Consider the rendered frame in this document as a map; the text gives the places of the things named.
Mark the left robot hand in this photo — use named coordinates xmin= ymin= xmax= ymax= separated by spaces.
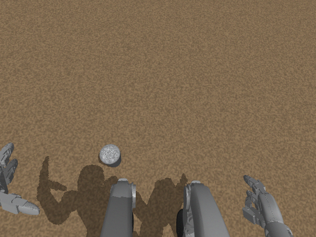
xmin=0 ymin=143 xmax=40 ymax=215

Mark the right robot arm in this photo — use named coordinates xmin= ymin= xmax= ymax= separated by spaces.
xmin=264 ymin=222 xmax=294 ymax=237

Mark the right robot hand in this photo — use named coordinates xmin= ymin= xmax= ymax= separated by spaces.
xmin=242 ymin=175 xmax=284 ymax=229

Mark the cup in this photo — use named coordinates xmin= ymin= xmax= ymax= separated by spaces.
xmin=99 ymin=144 xmax=121 ymax=167

